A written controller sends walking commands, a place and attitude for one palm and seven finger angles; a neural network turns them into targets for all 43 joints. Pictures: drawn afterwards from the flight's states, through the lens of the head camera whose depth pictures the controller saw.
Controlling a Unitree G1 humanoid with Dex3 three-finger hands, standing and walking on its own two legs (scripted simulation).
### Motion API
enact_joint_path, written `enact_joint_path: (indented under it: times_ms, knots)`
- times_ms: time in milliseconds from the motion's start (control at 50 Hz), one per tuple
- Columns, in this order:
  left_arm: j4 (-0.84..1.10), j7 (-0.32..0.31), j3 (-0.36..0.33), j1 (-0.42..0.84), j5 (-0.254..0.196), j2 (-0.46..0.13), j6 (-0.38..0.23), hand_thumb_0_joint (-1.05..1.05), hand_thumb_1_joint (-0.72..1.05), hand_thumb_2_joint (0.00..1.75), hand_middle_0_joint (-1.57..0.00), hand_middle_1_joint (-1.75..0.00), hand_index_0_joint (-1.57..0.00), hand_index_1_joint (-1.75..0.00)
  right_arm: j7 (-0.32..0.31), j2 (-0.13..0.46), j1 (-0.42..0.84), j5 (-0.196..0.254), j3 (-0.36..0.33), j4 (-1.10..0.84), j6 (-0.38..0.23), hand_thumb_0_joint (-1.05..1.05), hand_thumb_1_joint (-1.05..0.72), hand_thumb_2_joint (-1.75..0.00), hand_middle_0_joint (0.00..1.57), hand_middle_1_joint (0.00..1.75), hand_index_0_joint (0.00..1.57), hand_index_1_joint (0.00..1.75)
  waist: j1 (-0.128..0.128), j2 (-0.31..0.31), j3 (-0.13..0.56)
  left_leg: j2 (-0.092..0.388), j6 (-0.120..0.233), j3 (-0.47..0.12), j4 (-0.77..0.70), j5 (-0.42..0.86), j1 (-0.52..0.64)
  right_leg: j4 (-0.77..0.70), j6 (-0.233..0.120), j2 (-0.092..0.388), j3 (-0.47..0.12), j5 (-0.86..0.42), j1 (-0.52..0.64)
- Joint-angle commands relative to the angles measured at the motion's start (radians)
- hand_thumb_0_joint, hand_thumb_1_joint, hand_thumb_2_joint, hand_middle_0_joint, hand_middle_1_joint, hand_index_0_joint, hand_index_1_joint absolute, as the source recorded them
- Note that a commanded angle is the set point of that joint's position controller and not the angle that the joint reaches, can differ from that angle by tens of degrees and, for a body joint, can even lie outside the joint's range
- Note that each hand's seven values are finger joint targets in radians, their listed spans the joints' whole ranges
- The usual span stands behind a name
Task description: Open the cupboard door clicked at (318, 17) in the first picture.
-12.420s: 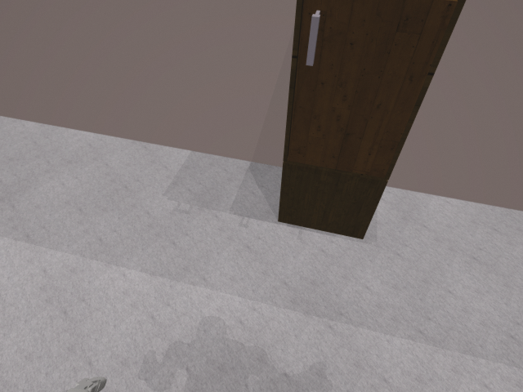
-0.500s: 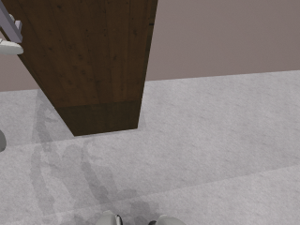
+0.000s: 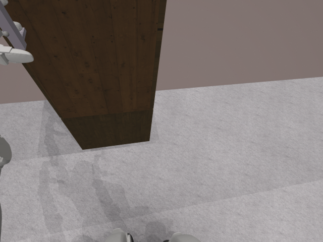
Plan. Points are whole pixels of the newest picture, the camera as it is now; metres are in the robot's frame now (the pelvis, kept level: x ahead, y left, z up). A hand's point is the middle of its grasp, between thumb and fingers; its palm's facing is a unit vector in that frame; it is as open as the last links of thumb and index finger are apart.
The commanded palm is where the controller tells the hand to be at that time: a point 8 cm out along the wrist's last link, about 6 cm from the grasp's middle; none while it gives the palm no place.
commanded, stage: slide the fingers in behind the handle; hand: left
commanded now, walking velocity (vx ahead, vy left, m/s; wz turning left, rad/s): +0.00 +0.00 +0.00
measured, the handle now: (7, 15) +0.60 +0.27 +0.17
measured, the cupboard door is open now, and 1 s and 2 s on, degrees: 0 0 17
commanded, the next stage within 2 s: close the thumb around the handle in 0.08 s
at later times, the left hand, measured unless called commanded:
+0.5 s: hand (8, 32) +0.55 +0.26 +0.16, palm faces +0.07 -1.00 +0.02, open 11.1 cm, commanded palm +0.54 +0.30 +0.16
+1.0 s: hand (13, 35) +0.54 +0.24 +0.16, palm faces +0.07 -1.00 +0.02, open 5.9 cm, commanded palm +0.53 +0.28 +0.16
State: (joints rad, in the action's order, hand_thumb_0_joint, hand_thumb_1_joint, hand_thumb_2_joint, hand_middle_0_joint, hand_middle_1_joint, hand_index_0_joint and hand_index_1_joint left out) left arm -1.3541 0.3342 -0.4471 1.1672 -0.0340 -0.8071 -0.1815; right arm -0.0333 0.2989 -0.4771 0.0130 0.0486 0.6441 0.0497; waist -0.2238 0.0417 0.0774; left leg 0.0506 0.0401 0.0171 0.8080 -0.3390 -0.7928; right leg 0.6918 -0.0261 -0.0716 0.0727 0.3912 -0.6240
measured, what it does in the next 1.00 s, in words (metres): stands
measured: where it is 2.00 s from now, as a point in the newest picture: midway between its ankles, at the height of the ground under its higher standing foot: outside the picture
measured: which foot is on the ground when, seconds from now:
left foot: down 0.00-1.00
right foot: down 0.00-1.00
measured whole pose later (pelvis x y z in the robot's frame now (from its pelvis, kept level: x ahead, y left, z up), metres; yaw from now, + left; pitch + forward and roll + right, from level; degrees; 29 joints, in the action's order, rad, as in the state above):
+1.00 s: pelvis -0.01 +0.01 +0.00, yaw +0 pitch +19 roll -5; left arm -1.37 0.29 -0.45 1.20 -0.01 -0.76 -0.18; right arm -0.03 0.30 -0.46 0.00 0.05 0.64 0.03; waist -0.23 0.05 0.08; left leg 0.04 0.06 0.02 0.83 -0.34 -0.82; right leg 0.71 -0.01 -0.06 0.07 0.39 -0.65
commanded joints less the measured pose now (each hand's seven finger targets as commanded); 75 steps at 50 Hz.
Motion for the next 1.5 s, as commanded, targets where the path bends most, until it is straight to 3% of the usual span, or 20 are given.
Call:
enact_joint_path:
  times_ms: [0,20,80,160,220,340,380,500,600,660,680,740,840,920,1020,1120,1160,1320,1440,1480]
  knots:
    - [0.177,0.023,-0.011,0.487,-0.040,-0.253,-0.063,0.00,-0.50,0.30,-0.30,-1.20,-0.30,-1.20,-0.019,0.205,-0.207,-0.002,-0.073,-0.012,-0.008,0.00,-0.90,-0.90,0.20,0.30,0.20,0.30,-0.027,0.138,0.405,-0.008,0.016,-0.095,-0.038,0.370,0.508,-0.090,0.024,-0.012,-0.045,-0.335,-0.049]
    - [0.170,0.030,0.015,0.502,-0.045,-0.224,-0.054,0.00,-0.50,0.30,-0.30,-1.20,-0.30,-1.20,-0.022,0.204,-0.205,0.000,-0.071,-0.011,-0.010,0.00,-0.90,-0.90,0.20,0.30,0.20,0.30,-0.037,0.140,0.386,-0.009,0.017,-0.092,-0.041,0.358,0.498,-0.094,0.025,-0.009,-0.045,-0.333,-0.054]
    - [0.163,0.025,-0.013,0.507,-0.035,-0.275,-0.045,0.00,-0.50,0.30,-0.30,-1.20,-0.30,-1.20,-0.025,0.208,-0.220,-0.002,-0.067,-0.004,-0.015,0.00,-0.90,-0.90,0.20,0.30,0.20,0.30,-0.024,0.160,0.401,-0.009,0.018,-0.096,-0.041,0.367,0.494,-0.091,0.023,-0.007,-0.047,-0.331,-0.051]
    - [0.181,0.002,-0.006,0.537,-0.017,-0.271,-0.063,0.00,-0.50,0.30,-0.30,-1.20,-0.30,-1.20,-0.025,0.205,-0.231,-0.012,-0.066,0.001,-0.022,0.00,-0.90,-0.90,0.20,0.30,0.20,0.30,-0.035,0.166,0.388,-0.002,0.016,-0.108,-0.037,0.360,0.506,-0.089,0.021,-0.009,-0.039,-0.289,-0.087]
    - [0.217,-0.004,-0.026,0.530,-0.019,-0.286,-0.079,0.00,-0.33,0.37,-0.31,-1.22,-0.31,-1.22,-0.022,0.206,-0.234,-0.015,-0.071,-0.003,-0.024,0.00,-0.90,-0.90,0.20,0.30,0.20,0.30,-0.022,0.205,0.458,-0.001,0.008,-0.106,-0.031,0.406,0.547,-0.080,0.019,-0.011,-0.040,-0.320,-0.075]
    - [0.171,-0.001,-0.038,0.501,-0.009,-0.308,-0.053,0.00,0.00,0.52,-0.34,-1.25,-0.34,-1.25,-0.018,0.210,-0.244,-0.013,-0.069,-0.005,-0.018,0.00,-0.90,-0.90,0.20,0.30,0.20,0.30,-0.018,0.177,0.439,-0.002,0.010,-0.103,-0.031,0.411,0.512,-0.075,0.020,-0.014,-0.036,-0.336,-0.061]
    - [0.219,-0.004,-0.058,0.513,-0.003,-0.337,-0.063,0.00,0.12,0.56,-0.34,-1.27,-0.34,-1.27,-0.017,0.208,-0.246,-0.017,-0.070,-0.009,-0.015,0.00,-0.90,-0.90,0.20,0.30,0.20,0.30,-0.004,0.223,0.478,-0.001,0.006,-0.104,-0.028,0.460,0.544,-0.067,0.019,-0.014,-0.034,-0.365,-0.052]
    - [0.209,0.010,-0.050,0.457,-0.018,-0.302,-0.058,0.00,0.45,0.71,-0.37,-1.30,-0.37,-1.30,-0.014,0.207,-0.244,-0.013,-0.076,-0.013,-0.006,0.00,-0.90,-0.90,0.20,0.30,0.20,0.30,-0.012,0.170,0.450,0.001,0.008,-0.101,-0.027,0.485,0.547,-0.073,0.021,-0.022,-0.030,-0.393,-0.052]
    - [0.257,0.026,-0.020,0.463,-0.025,-0.255,-0.057,0.00,0.73,0.83,-0.39,-1.33,-0.39,-1.33,-0.009,0.201,-0.245,-0.016,-0.079,-0.011,-0.003,0.00,-0.90,-0.90,0.20,0.30,0.20,0.30,-0.003,0.252,0.470,0.009,-0.006,-0.119,-0.020,0.572,0.633,-0.068,0.014,-0.024,-0.019,-0.385,-0.104]
    - [0.310,0.021,-0.004,0.468,-0.042,-0.199,-0.068,0.00,0.90,0.90,-0.40,-1.35,-0.40,-1.35,-0.005,0.197,-0.247,-0.021,-0.086,-0.008,-0.003,0.00,-0.90,-0.90,0.20,0.30,0.20,0.30,-0.005,0.247,0.493,0.017,-0.012,-0.137,-0.016,0.642,0.695,-0.067,0.012,-0.028,-0.011,-0.378,-0.124]
    - [0.316,0.022,0.004,0.475,-0.049,-0.183,-0.066,0.00,0.90,0.90,-0.40,-1.35,-0.40,-1.35,-0.002,0.195,-0.236,-0.020,-0.087,-0.007,-0.003,0.00,-0.90,-0.90,0.20,0.30,0.20,0.30,-0.005,0.261,0.496,0.018,-0.015,-0.137,-0.018,0.645,0.708,-0.071,0.014,-0.029,-0.012,-0.377,-0.129]
    - [0.237,0.008,-0.030,0.464,-0.063,-0.204,-0.043,0.00,0.90,0.90,-0.40,-1.35,-0.40,-1.35,-0.004,0.201,-0.229,-0.017,-0.083,-0.007,-0.003,0.00,-0.90,-0.90,0.20,0.30,0.20,0.30,-0.014,0.160,0.412,0.012,-0.006,-0.129,-0.037,0.523,0.610,-0.078,0.017,-0.026,-0.011,-0.345,-0.112]
    - [0.243,-0.050,-0.029,0.503,-0.007,-0.244,-0.058,0.00,0.90,0.90,-0.40,-1.35,-0.40,-1.35,-0.002,0.200,-0.222,-0.022,-0.075,-0.016,-0.013,0.00,-0.90,-0.90,0.20,0.30,0.20,0.30,-0.008,0.189,0.417,0.007,-0.006,-0.131,-0.036,0.458,0.577,-0.064,0.015,-0.014,-0.017,-0.304,-0.118]
    - [0.202,-0.063,-0.017,0.525,0.004,-0.244,-0.072,0.00,0.90,0.90,-0.40,-1.35,-0.40,-1.35,-0.005,0.202,-0.218,-0.021,-0.073,-0.018,-0.017,0.00,-0.90,-0.90,0.20,0.30,0.20,0.30,-0.031,0.151,0.399,0.007,-0.002,-0.128,-0.033,0.398,0.537,-0.063,0.020,-0.010,-0.027,-0.283,-0.121]
    - [0.213,-0.045,-0.010,0.499,-0.011,-0.218,-0.080,0.00,0.90,0.90,-0.40,-1.35,-0.40,-1.35,-0.006,0.201,-0.210,-0.018,-0.074,-0.025,-0.030,0.00,-0.90,-0.90,0.20,0.30,0.20,0.30,-0.013,0.164,0.452,0.005,-0.003,-0.125,-0.035,0.382,0.561,-0.061,0.017,-0.013,-0.027,-0.273,-0.103]
    - [0.280,-0.025,-0.034,0.408,-0.035,-0.219,-0.083,0.00,0.90,0.90,-0.40,-1.35,-0.40,-1.35,-0.003,0.195,-0.198,-0.012,-0.077,-0.038,-0.028,0.00,-0.90,-0.90,0.20,0.30,0.20,0.30,0.030,0.183,0.507,-0.003,-0.001,-0.102,-0.038,0.429,0.569,-0.061,0.014,-0.016,-0.032,-0.346,-0.020]
    - [0.292,-0.018,-0.042,0.333,-0.050,-0.201,-0.077,0.00,0.90,0.90,-0.40,-1.35,-0.40,-1.35,-0.002,0.193,-0.195,-0.010,-0.078,-0.046,-0.024,0.00,-0.90,-0.90,0.20,0.30,0.20,0.30,0.044,0.141,0.492,-0.008,0.006,-0.092,-0.044,0.436,0.550,-0.065,0.014,-0.019,-0.030,-0.375,0.016]
    - [0.535,-0.010,-0.035,0.026,-0.124,-0.106,-0.043,0.00,0.90,0.90,-0.40,-1.35,-0.40,-1.35,0.010,0.178,-0.101,0.016,-0.093,-0.114,-0.014,0.00,-0.90,-0.90,0.20,0.30,0.20,0.30,0.119,0.124,0.463,-0.013,0.010,-0.057,-0.083,0.494,0.580,-0.082,0.011,-0.019,-0.028,-0.462,0.122]
    - [0.802,-0.018,-0.013,-0.268,-0.202,0.024,0.019,0.00,0.90,0.90,-0.40,-1.35,-0.40,-1.35,0.020,0.150,0.007,0.043,-0.096,-0.183,-0.030,0.00,-0.90,-0.90,0.20,0.30,0.20,0.30,0.174,0.076,0.413,-0.021,0.018,-0.031,-0.113,0.570,0.603,-0.093,0.013,-0.008,-0.032,-0.572,0.224]
    - [0.830,-0.038,0.001,-0.259,-0.210,0.049,0.042,0.00,0.90,0.90,-0.40,-1.35,-0.40,-1.35,0.016,0.144,0.034,0.049,-0.093,-0.179,-0.034,0.00,-0.90,-0.90,0.20,0.30,0.20,0.30,0.159,0.042,0.343,-0.025,0.021,-0.025,-0.122,0.542,0.583,-0.103,0.018,-0.004,-0.035,-0.579,0.223]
